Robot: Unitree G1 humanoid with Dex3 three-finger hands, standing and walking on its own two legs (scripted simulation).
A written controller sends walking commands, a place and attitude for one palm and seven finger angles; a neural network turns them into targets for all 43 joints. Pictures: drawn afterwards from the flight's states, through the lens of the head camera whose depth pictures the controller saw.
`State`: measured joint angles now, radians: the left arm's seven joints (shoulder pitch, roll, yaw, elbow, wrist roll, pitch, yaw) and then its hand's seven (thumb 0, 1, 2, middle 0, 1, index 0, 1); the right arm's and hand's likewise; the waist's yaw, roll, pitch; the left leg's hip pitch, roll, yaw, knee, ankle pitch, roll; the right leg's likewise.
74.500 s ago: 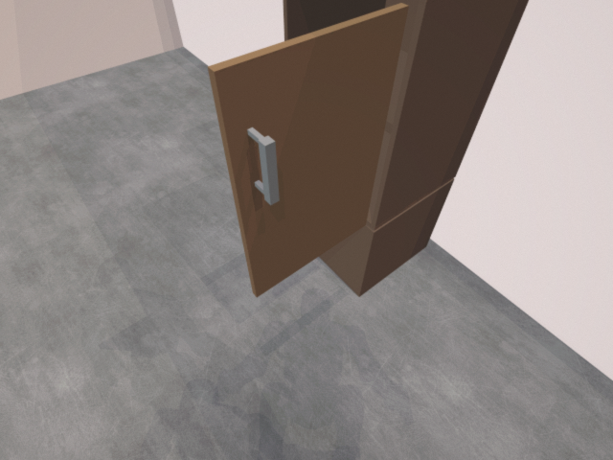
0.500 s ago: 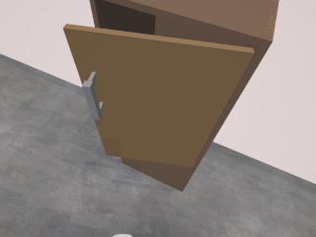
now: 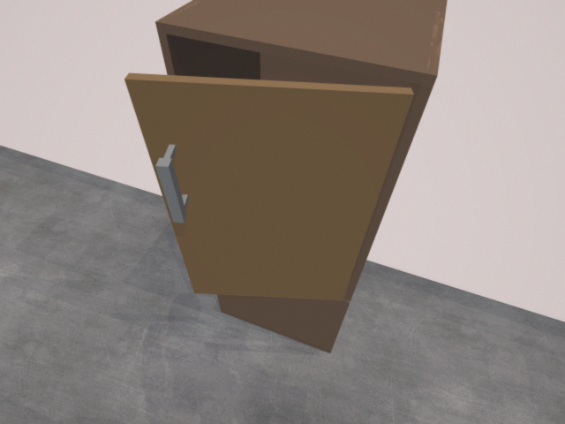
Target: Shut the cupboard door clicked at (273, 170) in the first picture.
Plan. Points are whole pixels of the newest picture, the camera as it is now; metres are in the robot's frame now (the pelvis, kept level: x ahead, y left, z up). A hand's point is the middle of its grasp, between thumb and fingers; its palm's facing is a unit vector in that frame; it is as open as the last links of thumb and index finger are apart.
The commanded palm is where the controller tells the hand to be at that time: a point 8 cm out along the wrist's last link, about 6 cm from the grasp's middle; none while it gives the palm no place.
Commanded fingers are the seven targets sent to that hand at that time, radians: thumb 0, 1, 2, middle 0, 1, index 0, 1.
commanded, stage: come to a stop and stand still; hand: left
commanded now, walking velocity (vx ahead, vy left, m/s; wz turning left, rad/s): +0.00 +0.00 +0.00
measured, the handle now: (175, 184) +0.46 +0.21 +0.08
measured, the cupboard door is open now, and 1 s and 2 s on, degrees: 18 18 18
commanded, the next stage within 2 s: look again from close up in 0.36 s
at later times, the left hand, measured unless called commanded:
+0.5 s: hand out of the picture -0.06 +0.14 -0.18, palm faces +0.03 -0.99 -0.14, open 7.4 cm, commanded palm none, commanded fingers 0.00 0.90 0.90 -0.20 -0.30 -0.20 -0.30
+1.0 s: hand out of the picture +0.03 +0.17 -0.18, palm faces +0.00 -0.98 -0.19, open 7.3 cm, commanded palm none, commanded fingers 0.00 0.90 0.90 -0.20 -0.30 -0.20 -0.30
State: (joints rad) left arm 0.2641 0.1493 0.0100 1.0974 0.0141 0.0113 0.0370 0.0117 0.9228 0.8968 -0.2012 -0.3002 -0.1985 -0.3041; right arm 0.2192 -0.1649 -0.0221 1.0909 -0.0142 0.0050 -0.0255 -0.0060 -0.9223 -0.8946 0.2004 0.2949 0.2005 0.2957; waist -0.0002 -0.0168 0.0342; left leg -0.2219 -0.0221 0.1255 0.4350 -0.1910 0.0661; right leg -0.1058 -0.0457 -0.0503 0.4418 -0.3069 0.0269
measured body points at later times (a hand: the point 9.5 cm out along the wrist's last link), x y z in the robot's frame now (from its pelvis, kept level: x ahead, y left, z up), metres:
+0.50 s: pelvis -0.01 -0.01 +0.00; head +0.01 +0.00 +0.45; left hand -0.06 +0.19 -0.16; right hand -0.03 -0.21 -0.16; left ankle +0.03 +0.07 -0.74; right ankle -0.04 -0.13 -0.74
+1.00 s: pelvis +0.02 +0.00 +0.00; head +0.02 +0.01 +0.45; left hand +0.04 +0.22 -0.17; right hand +0.04 -0.23 -0.15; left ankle +0.03 +0.07 -0.74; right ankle -0.04 -0.13 -0.74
